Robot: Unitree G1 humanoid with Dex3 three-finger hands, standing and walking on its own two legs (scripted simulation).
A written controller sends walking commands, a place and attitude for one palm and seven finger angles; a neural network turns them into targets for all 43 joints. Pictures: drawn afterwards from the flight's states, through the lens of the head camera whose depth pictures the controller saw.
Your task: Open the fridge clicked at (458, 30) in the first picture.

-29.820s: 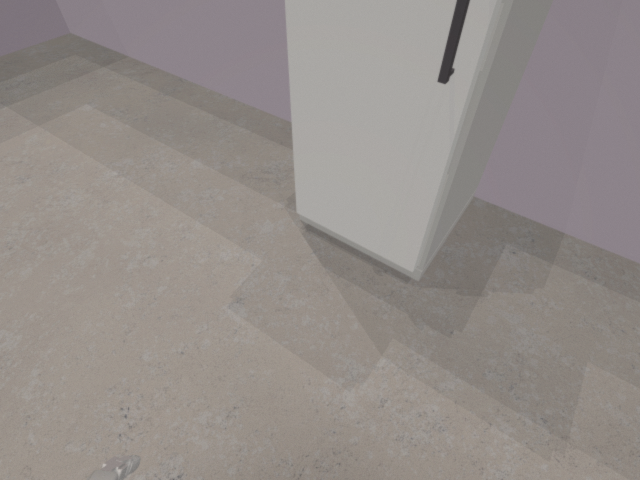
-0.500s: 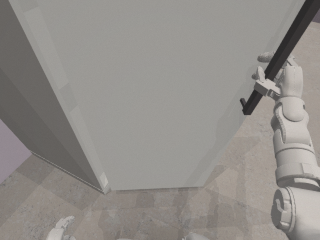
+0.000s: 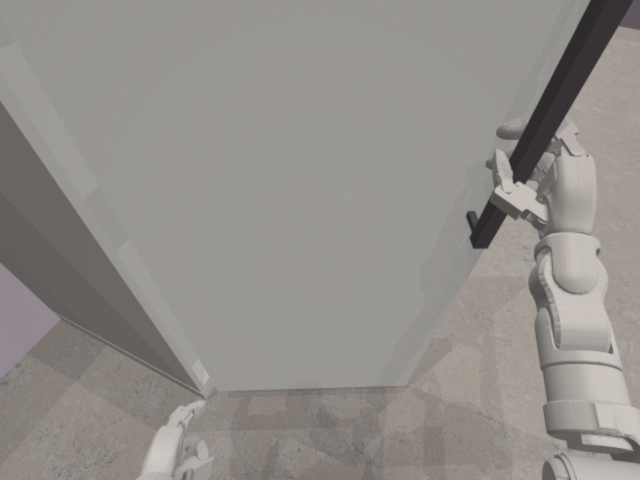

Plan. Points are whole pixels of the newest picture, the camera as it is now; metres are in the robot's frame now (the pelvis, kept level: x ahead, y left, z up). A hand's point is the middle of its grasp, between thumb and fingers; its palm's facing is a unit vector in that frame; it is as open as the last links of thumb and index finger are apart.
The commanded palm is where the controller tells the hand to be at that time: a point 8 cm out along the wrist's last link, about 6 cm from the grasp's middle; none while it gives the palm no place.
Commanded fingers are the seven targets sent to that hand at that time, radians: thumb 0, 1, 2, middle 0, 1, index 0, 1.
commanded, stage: loosen the grip on the handle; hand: right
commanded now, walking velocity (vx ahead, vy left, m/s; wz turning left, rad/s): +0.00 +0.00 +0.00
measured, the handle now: (525, 133) +0.43 -0.18 +0.23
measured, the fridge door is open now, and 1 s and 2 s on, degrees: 62 61 61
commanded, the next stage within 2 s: slip the hand off the handle in 0.64 s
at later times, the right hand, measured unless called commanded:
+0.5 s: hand (503, 195) +0.39 -0.16 +0.18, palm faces +0.17 +0.96 -0.23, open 13.3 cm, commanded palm +0.36 -0.22 +0.19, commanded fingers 0.00 0.55 -0.20 0.28 1.18 0.28 1.18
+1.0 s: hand (546, 197) +0.39 -0.21 +0.18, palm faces +0.20 +0.96 -0.19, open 14.6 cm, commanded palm +0.36 -0.26 +0.18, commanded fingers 0.00 0.55 -0.20 0.25 1.15 0.25 1.15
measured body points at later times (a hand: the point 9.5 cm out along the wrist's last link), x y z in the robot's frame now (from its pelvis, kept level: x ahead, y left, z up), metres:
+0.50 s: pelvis -0.01 +0.04 -0.01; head +0.01 +0.04 +0.44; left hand +0.07 +0.31 -0.11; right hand +0.37 -0.22 +0.19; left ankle +0.01 +0.15 -0.73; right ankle +0.03 -0.11 -0.73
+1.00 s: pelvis +0.02 +0.02 +0.00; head +0.04 +0.03 +0.45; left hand +0.18 +0.27 -0.10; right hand +0.37 -0.26 +0.19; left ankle +0.01 +0.15 -0.73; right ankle +0.03 -0.11 -0.73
